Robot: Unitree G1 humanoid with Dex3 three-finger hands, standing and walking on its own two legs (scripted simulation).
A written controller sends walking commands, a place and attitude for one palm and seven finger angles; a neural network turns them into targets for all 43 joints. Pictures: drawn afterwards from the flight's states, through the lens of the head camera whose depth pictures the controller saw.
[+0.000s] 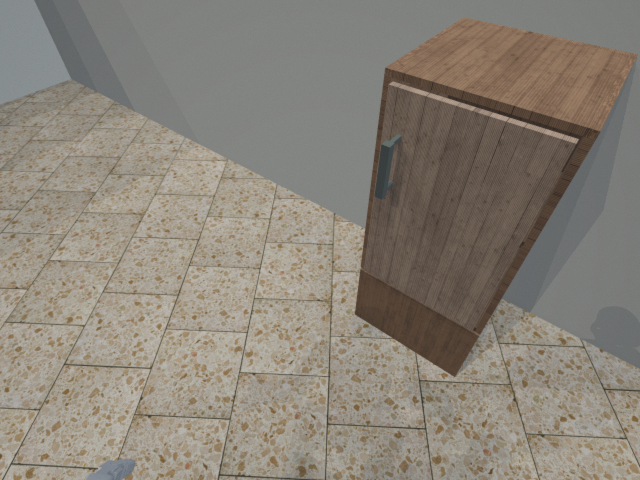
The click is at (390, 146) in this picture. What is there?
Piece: cupboard door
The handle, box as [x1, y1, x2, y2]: [374, 134, 400, 199]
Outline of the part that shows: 397,134 389,141 386,140 381,144 374,196 381,199 385,195 386,191 392,185 392,182 388,180 393,145 400,139 400,135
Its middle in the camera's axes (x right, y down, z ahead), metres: +0.15 -0.16 +0.87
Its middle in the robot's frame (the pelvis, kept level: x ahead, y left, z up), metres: +0.76 -0.12 -0.04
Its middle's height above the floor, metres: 0.73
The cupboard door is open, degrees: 0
